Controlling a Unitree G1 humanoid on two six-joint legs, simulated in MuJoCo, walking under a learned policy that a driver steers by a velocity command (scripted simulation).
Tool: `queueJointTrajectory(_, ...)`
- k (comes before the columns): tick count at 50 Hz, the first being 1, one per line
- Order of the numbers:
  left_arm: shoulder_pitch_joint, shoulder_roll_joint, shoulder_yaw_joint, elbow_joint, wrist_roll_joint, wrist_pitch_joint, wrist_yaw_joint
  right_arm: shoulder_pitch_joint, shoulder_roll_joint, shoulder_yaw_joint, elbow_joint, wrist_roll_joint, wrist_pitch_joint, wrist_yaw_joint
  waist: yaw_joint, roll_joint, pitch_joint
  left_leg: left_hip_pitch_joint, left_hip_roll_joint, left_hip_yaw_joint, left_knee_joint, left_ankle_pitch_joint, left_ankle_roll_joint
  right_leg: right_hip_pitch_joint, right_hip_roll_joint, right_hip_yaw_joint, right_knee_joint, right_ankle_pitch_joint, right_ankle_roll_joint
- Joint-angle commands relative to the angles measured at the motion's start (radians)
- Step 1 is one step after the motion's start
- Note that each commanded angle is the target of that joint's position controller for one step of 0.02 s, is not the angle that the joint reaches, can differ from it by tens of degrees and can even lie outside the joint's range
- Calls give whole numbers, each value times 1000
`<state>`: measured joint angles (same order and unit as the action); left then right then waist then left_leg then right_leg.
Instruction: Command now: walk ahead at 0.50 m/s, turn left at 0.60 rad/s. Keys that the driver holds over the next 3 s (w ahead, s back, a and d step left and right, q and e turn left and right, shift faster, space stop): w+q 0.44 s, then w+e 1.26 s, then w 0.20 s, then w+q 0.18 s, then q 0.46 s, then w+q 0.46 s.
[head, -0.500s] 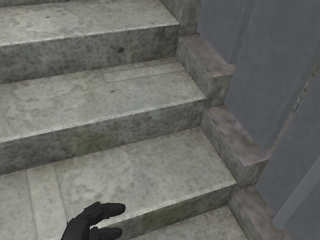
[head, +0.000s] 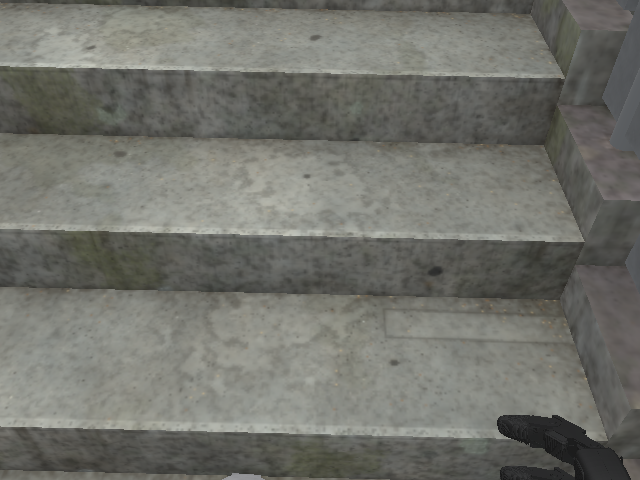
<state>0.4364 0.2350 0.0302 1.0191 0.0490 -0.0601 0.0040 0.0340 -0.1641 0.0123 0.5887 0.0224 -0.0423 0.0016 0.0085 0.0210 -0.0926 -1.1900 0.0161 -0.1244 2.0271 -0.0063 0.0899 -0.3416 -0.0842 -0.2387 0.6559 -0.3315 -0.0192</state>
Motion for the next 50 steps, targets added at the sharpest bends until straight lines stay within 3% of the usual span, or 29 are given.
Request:
queueJointTrajectory(1, -124, 1, -29, -118, 16, -20, 5, 152, 16, 6, 4, 11, 42, -38, -76, -90, 142, -96, 19, -11, 150, 51, -66, -71, -215, 187, -329, 13, -113)
queueJointTrajectory(3, 9, 20, -26, -92, -16, 0, 22, -42, 57, 27, -78, 0, 56, -44, 11, -140, 207, -339, 36, -3, 225, -111, -58, 141, -270, 206, -364, 69, -97)
queueJointTrajectory(5, 74, 34, -9, -101, -19, 4, 49, -99, 54, 32, -116, 6, 59, -37, 47, -124, 207, -435, 74, -14, 206, -197, -71, 294, -295, 199, -353, 95, -79)
queueJointTrajectory(9, 117, 75, 7, -116, -33, 11, 88, -238, 67, 68, -204, 0, 58, 17, 78, -110, 177, -134, 180, 195, -331, -156, -68, 204, -270, 109, -571, -81, -98)
queueJointTrajectory(11, 103, 112, 23, -88, -58, 16, 83, -248, 53, 60, -195, 16, 45, 52, 53, -138, 165, 285, 161, 297, -692, -328, 9, 154, -267, 12, -693, 245, -121)
queueJointTrajectory(13, 119, 189, 22, -48, -43, 7, 64, -41, -30, -4, -139, -4, 19, 60, -85, -211, -41, 711, -61, 403, -739, -376, 85, 274, -261, -49, -365, 1504, -134)
queueJointTrajectory(14, 55, 252, 34, -89, -44, -4, 48, 188, -115, -50, -96, 14, 20, 55, -208, -286, -142, 864, -135, 321, -942, -395, 130, 332, -226, -31, -146, 1672, -99)
queueJointTrajectory(15, 41, 216, 35, -150, -41, -20, 30, 297, -227, -94, -81, 12, 34, 39, -221, -83, -240, 1166, -9, -68, -1062, -320, 228, 1, -171, 25, 191, 1419, -16)
queueJointTrajectory(16, 46, 89, 3, -199, -28, -54, 1, 356, -329, -114, -45, 3, 54, 11, -157, 272, -399, 1321, 198, -714, -1553, -739, 337, -218, 30, 168, 574, 163, 55)
queueJointTrajectory(17, -13, 92, 33, -189, -52, -75, -24, 365, -297, -106, -7, -27, 47, -3, -130, 166, -453, 1289, 257, -929, -1763, -879, 272, -286, 91, 397, 936, 108, 44)
queueJointTrajectory(18, -118, 31, 30, -234, -65, -72, -24, 421, -281, -100, 82, -19, 33, 3, -118, 136, -307, 1207, 263, -872, -1805, -875, 160, -397, 91, 409, 1125, 161, 8)
queueJointTrajectory(20, -301, -57, -3, -352, -38, -79, -9, 370, -88, -46, 176, -22, -2, 37, -62, 64, 5, 900, 203, -584, -1674, -671, 79, -615, 58, 353, 1449, 196, -76)
queueJointTrajectory(23, -202, -162, -68, -390, -44, -71, -36, 284, 18, -9, 223, -42, -17, 51, 68, 22, 51, 834, 117, -239, -1589, -294, 22, -757, 39, 361, 1558, 230, -152)
queueJointTrajectory(25, -156, -118, -71, -346, -71, -52, -29, 247, 30, 6, 233, -57, -13, 51, 95, -10, 91, 756, 96, -66, -1594, -154, 2, -799, 48, 363, 1451, 250, -128)
queueJointTrajectory(28, -286, -201, -118, -367, -89, -22, -19, 340, -9, 19, 320, -77, -21, 45, 50, 65, 113, 756, 138, -10, -1664, -124, -32, -1006, 145, 348, 1636, 294, -126)
queueJointTrajectory(30, -387, -203, -136, -421, -79, -16, -20, 341, -40, 18, 350, -57, -10, 44, 59, 45, 145, 767, 134, 56, -1700, -181, -91, -1103, 138, 338, 1490, 336, -115)
queueJointTrajectory(32, -612, -179, -152, -484, -74, -14, -19, 449, -57, 18, 380, -32, -8, 8, -51, 24, 162, 752, 150, 35, -1844, -117, -66, -1097, 147, 187, 1318, 336, -72)
queueJointTrajectory(33, -648, -185, -158, -506, -65, -12, -27, 498, -61, 22, 413, -47, -5, -16, -64, 51, 135, 823, 158, 25, -1875, -58, -47, -1079, 116, 151, 1250, 335, -55)
queueJointTrajectory(36, -590, -166, -144, -484, -67, -19, -54, 502, -88, 19, 469, -48, -1, -43, -32, 83, 6, 1131, 197, 123, -1882, 404, -21, -977, 61, 103, 1156, 253, -86)
queueJointTrajectory(39, -607, -95, -118, -481, -45, -20, -61, 485, -196, 1, 471, -13, -13, -51, 40, 154, -155, 1102, 222, 222, -1790, 1501, 33, -364, 158, -58, 704, 67, -145)
queueJointTrajectory(41, -350, 25, -59, -377, -36, 6, -69, 401, -262, -16, 449, -30, -6, -61, 166, 266, -196, 1397, 273, 195, -1507, 1878, 51, -282, 202, 23, 414, -138, -167)
queueJointTrajectory(42, -221, 74, -38, -322, -29, 20, -74, 329, -288, -32, 390, -55, -16, -64, 213, 232, -221, 1285, 261, 180, -1293, 1813, 43, -81, 177, 221, 282, -104, -200)
queueJointTrajectory(43, -75, 175, -11, -281, 27, 38, -76, 283, -218, -20, 314, -75, -61, -36, 217, -129, -280, 973, 94, 132, -915, 1015, 29, 216, 19, 641, 70, 135, -303)
queueJointTrajectory(44, -80, 150, -11, -257, 45, 65, -32, 222, -79, 0, 284, -88, -94, 28, 155, -403, -295, 562, -179, 34, -348, -94, -50, 359, -132, 1183, -342, 67, -459)
queueJointTrajectory(45, -36, 20, -43, -187, 42, 53, -17, 242, -69, -9, 263, -53, -122, 79, 97, -216, -204, 411, -117, -120, -85, -119, -8, 280, -160, 1218, -414, -202, -379)
queueJointTrajectory(46, -31, -54, -61, -139, 15, 40, -26, 99, -24, 9, 169, -34, -126, 96, 63, -85, -20, 248, -105, -85, 33, -134, 17, 138, -145, 1127, -367, -306, -333)
queueJointTrajectory(47, -57, -107, -75, -99, -13, 26, -37, 9, 33, 35, 96, -63, -117, 98, 6, 11, 121, 130, -88, -37, 196, -166, 42, 7, -105, 976, -336, -182, -295)
queueJointTrajectory(48, -109, -151, -87, -83, -10, 20, -45, 59, 64, 51, 80, -72, -102, 90, -58, 66, 139, 45, -53, -10, 266, -148, 62, -40, -46, 800, -278, -92, -240)
queueJointTrajectory(50, -160, -126, -82, -83, -18, 29, -67, 194, 102, 84, 65, -55, -92, 71, -134, 81, 148, -13, -14, 29, 280, -131, 64, -106, 17, 555, -262, 86, -171)
